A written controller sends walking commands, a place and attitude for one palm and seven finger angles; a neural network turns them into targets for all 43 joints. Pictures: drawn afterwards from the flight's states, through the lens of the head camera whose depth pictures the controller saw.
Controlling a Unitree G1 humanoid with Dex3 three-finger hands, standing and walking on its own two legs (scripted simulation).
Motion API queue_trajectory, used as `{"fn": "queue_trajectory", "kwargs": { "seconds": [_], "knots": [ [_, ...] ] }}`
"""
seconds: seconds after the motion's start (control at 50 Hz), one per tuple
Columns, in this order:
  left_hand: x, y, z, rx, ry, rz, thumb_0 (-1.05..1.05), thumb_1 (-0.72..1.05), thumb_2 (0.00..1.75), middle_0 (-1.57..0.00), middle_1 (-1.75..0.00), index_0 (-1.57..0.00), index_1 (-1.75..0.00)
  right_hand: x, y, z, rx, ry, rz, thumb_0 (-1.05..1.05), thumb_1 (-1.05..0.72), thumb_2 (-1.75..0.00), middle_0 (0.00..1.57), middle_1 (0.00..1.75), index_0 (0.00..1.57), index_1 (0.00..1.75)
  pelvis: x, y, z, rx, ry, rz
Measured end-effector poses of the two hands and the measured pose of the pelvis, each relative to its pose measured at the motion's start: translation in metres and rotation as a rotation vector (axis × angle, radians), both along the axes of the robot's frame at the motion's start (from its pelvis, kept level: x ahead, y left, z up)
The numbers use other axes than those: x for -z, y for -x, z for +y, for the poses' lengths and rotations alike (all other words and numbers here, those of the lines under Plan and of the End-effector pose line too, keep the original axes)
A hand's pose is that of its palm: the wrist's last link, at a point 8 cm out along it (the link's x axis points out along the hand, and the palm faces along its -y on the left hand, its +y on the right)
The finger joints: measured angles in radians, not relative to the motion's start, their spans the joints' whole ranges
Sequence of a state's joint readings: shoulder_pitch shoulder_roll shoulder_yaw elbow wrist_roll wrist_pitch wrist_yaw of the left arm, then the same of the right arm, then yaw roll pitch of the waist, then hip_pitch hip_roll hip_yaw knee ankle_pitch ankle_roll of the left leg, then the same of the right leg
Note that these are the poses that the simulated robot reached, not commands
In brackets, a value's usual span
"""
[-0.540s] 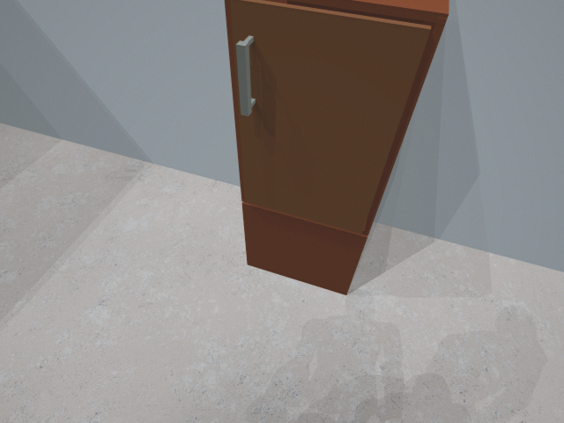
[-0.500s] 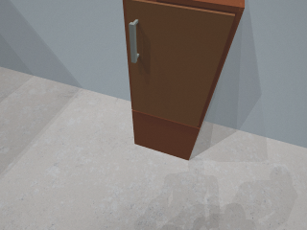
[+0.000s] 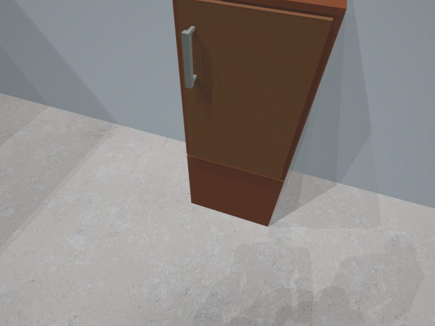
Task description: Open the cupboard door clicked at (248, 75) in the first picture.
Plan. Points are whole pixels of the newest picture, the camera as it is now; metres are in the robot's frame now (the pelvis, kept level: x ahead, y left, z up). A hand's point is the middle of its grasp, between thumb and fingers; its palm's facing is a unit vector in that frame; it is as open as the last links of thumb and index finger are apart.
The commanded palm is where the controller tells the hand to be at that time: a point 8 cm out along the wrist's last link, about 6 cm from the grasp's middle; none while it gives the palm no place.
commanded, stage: look at it before walking up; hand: left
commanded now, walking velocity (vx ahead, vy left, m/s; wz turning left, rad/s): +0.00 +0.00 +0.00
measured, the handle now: (190, 58) +0.77 +0.13 +0.10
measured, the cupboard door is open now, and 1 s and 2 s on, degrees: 0 0 0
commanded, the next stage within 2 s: turn to face it in 0.30 s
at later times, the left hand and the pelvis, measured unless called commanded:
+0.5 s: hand out of the picture -0.04 +0.15 -0.18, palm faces +0.06 -0.98 -0.17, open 7.4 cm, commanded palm none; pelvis +0.01 -0.01 +0.00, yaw -1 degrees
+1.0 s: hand out of the picture +0.04 +0.19 -0.17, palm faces -0.09 -0.96 -0.26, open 7.4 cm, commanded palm none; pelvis -0.02 -0.01 -0.01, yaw -8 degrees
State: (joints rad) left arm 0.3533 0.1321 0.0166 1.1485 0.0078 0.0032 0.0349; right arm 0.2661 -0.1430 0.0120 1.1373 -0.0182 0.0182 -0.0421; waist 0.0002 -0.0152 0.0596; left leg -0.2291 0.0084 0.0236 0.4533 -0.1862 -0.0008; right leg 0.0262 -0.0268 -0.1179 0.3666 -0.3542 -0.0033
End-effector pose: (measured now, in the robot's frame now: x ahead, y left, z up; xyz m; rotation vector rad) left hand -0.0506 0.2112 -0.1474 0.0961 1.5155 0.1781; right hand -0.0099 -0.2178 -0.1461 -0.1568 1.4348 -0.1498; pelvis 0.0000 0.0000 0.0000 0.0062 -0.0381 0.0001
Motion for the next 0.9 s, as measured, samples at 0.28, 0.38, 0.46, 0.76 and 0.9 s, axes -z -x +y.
{"fn": "queue_trajectory", "kwargs": {
  "seconds": [0.28, 0.38, 0.46, 0.76, 0.9],
  "knots": [
    [0.0, -0.008, -0.007, 0.0, -0.005, -0.013, 0.0, 0.91, 0.9, -0.2, -0.29, -0.2, -0.3, 0.001, -0.005, -0.008, 0.0, 0.001, -0.002, 0.01, -0.91, -0.9, 0.2, 0.3, 0.2, 0.3, 0.001, -0.004, -0.007, -0.001, -0.001, 0.002],
    [0.002, -0.01, -0.01, -0.001, -0.001, -0.018, 0.0, 0.91, 0.9, -0.2, -0.29, -0.2, -0.3, 0.001, -0.008, -0.01, -0.001, 0.005, -0.004, 0.01, -0.91, -0.9, 0.2, 0.3, 0.2, 0.3, 0.001, -0.005, -0.009, -0.001, 0.0, 0.0],
    [0.003, -0.011, -0.012, 0.0, 0.003, -0.017, 0.0, 0.91, 0.9, -0.2, -0.29, -0.2, -0.3, 0.0, -0.009, -0.012, 0.0, 0.01, -0.006, 0.01, -0.92, -0.9, 0.2, 0.3, 0.2, 0.3, 0.001, -0.006, -0.01, 0.003, 0.001, 0.0],
    [0.01, -0.034, 0.01, 0.078, -0.008, -0.006, 0.0, 0.91, 0.9, -0.2, -0.29, -0.2, -0.3, 0.003, 0.003, -0.015, 0.104, 0.055, -0.028, 0.0, -0.91, -0.9, 0.2, 0.3, 0.2, 0.3, 0.009, 0.002, -0.003, 0.097, 0.015, 0.01],
    [0.003, -0.072, 0.024, 0.149, -0.061, -0.099, 0.0, 0.91, 0.9, -0.2, -0.29, -0.2, -0.3, 0.009, 0.019, -0.019, 0.138, 0.045, -0.041, 0.0, -0.9, -0.9, 0.2, 0.3, 0.2, 0.3, 0.011, 0.015, -0.003, 0.136, 0.003, 0.026]
  ]
}}
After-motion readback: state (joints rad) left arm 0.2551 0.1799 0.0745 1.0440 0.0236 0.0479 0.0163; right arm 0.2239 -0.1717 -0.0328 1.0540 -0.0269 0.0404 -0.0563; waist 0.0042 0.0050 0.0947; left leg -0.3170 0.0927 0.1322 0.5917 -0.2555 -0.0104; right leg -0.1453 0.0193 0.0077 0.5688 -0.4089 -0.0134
